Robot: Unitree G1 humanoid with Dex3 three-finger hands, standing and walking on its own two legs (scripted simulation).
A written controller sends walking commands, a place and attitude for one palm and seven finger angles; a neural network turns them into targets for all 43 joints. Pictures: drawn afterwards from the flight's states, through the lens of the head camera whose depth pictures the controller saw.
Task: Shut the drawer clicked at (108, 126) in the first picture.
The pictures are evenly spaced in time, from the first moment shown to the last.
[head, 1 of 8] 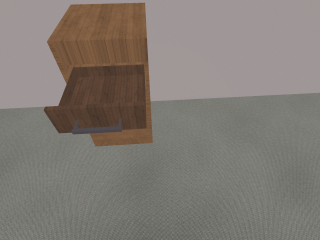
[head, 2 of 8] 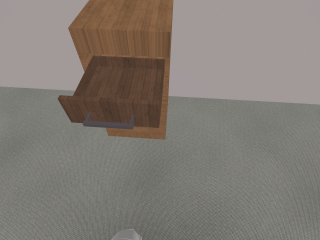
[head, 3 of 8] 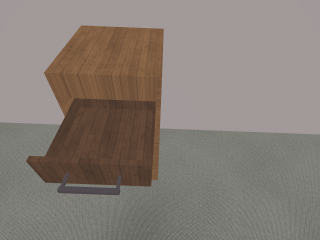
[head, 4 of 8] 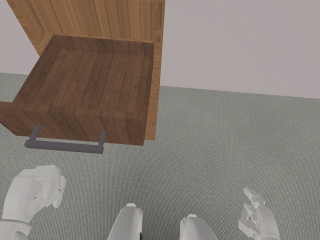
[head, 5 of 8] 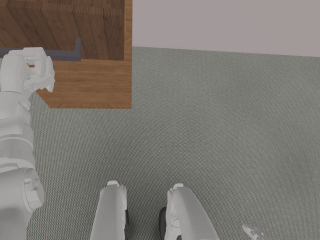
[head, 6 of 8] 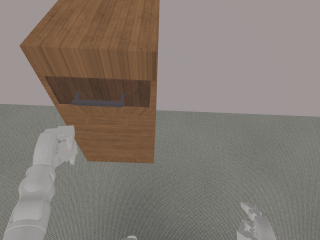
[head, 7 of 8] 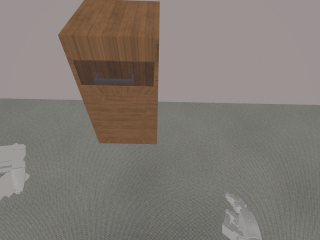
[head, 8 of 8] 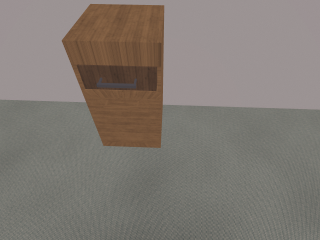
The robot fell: no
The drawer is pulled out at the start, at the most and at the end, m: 0.30 0.30 0.00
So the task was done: yes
